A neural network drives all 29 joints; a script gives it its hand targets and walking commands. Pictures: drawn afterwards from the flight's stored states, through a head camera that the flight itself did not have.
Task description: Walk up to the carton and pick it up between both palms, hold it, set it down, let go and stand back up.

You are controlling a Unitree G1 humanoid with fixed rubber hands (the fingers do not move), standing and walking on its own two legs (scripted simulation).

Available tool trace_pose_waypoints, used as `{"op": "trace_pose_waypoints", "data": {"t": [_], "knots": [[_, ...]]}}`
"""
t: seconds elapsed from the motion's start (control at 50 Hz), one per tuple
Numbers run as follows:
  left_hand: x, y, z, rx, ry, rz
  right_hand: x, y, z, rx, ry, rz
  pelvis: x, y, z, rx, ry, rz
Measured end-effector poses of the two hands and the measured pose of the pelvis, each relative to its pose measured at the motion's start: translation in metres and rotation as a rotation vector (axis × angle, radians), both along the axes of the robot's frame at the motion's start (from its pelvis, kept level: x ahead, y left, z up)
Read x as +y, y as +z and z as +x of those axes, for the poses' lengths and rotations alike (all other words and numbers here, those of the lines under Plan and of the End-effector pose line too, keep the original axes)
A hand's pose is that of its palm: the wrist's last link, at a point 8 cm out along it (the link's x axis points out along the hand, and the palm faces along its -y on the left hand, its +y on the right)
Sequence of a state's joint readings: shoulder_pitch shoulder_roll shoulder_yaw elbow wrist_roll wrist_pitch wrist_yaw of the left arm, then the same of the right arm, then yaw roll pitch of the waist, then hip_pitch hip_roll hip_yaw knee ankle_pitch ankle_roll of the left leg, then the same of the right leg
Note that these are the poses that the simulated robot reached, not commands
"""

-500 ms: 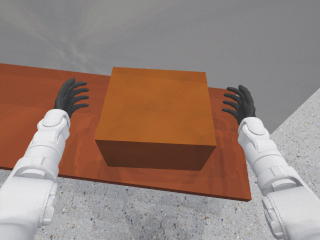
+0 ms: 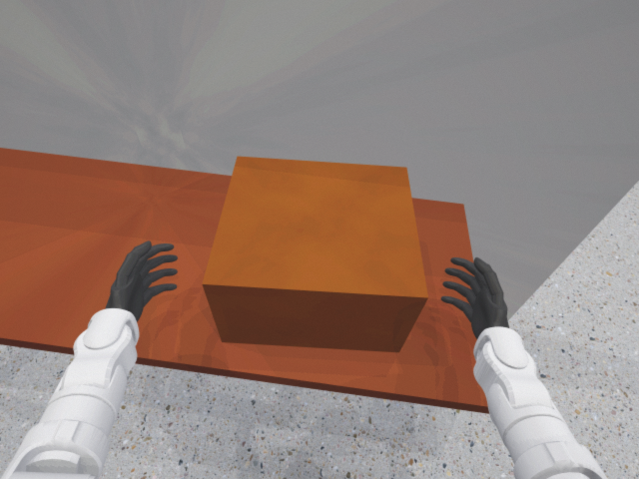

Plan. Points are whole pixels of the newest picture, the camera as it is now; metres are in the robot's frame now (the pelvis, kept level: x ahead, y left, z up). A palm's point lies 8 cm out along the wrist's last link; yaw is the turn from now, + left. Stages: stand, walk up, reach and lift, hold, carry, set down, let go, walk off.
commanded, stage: set down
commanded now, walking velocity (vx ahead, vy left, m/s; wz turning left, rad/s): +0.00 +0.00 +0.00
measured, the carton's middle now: (316, 252) +0.46 +0.03 -0.03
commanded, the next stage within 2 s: let go in 1.80 s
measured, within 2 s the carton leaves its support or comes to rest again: neither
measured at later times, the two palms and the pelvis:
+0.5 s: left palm (114, 389) +0.22 +0.26 -0.02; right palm (493, 405) +0.23 -0.21 -0.02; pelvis +0.00 +0.00 +0.00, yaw +0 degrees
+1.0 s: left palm (124, 417) +0.20 +0.25 -0.04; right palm (494, 436) +0.20 -0.21 -0.05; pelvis +0.01 +0.00 +0.00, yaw -1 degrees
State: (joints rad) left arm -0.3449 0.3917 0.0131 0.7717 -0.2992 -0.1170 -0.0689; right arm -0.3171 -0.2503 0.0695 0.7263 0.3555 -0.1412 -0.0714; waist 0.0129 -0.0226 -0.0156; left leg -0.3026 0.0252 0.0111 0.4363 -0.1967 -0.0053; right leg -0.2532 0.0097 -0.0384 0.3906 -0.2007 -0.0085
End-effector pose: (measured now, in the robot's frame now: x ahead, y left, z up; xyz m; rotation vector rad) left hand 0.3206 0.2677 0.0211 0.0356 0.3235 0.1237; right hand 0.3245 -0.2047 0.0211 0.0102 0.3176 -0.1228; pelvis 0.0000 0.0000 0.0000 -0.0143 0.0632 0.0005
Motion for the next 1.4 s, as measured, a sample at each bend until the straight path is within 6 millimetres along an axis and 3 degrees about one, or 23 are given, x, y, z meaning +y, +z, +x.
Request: {"op": "trace_pose_waypoints", "data": {"t": [0.16,0.32,0.62,0.86,1.14,1.4], "knots": [[-0.003,-0.021,-0.032,0.021,0.024,-0.01,-0.003,-0.019,-0.03,0.028,-0.006,0.011,-0.002,-0.001,-0.001,-0.014,-0.002,0.005],[-0.003,-0.023,-0.058,-0.016,0.001,0.004,-0.002,-0.021,-0.055,-0.02,-0.022,0.014,-0.003,-0.001,0.001,-0.059,-0.001,0.005],[-0.005,-0.052,-0.118,0.028,0.028,-0.001,0.001,-0.055,-0.113,0.042,-0.023,0.013,-0.003,-0.004,0.001,-0.089,-0.005,0.008],[-0.007,-0.056,-0.113,0.047,0.014,0.017,0.004,-0.059,-0.109,0.035,0.003,-0.007,-0.001,-0.005,0.003,-0.102,-0.011,0.007],[-0.022,-0.077,-0.138,0.189,0.018,0.022,-0.009,-0.077,-0.146,0.171,0.01,-0.047,-0.002,0.0,0.013,-0.134,-0.03,0.008],[-0.031,-0.084,-0.135,0.288,-0.01,0.048,-0.01,-0.077,-0.146,0.198,0.034,-0.077,-0.004,0.001,0.014,-0.142,-0.037,0.008]]}}
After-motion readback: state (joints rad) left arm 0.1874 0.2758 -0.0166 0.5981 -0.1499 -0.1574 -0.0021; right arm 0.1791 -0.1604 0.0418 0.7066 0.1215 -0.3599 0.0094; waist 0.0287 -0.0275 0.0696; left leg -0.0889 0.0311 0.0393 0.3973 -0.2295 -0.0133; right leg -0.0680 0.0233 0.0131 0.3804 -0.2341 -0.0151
